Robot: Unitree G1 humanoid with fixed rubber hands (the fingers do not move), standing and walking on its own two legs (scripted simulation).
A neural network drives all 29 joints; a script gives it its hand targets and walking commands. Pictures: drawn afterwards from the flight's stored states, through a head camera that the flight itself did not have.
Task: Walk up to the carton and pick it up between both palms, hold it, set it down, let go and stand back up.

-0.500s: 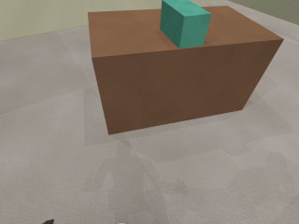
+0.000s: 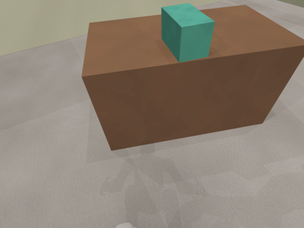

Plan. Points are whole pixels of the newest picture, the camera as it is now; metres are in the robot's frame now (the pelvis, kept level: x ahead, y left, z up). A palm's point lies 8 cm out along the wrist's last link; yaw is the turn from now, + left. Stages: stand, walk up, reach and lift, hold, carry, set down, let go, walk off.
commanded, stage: walk up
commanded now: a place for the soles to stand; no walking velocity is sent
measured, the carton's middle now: (184, 31) +1.08 -0.17 +0.04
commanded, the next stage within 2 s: none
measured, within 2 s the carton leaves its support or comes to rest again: neither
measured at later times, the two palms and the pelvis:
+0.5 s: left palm (57, 212) +0.22 +0.30 -0.11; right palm (285, 204) +0.21 -0.34 -0.06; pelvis +0.14 -0.01 -0.01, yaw +3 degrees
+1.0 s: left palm (93, 176) +0.31 +0.20 -0.08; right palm (294, 159) +0.35 -0.44 -0.08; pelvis +0.25 -0.12 +0.00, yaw +5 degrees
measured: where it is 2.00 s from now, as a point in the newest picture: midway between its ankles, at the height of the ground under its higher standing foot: (187, 200)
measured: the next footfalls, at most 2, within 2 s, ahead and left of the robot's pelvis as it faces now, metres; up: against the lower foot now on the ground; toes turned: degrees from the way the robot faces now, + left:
left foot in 0.32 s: +0.22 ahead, +0.11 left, +0.00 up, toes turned +3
right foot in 0.72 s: +0.31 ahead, -0.20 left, +0.00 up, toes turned -1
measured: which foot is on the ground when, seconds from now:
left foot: up 0.00-0.30, down 0.32-0.72, up 0.74-1.00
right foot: down 0.00-0.32, up 0.34-0.70, down 0.72-1.00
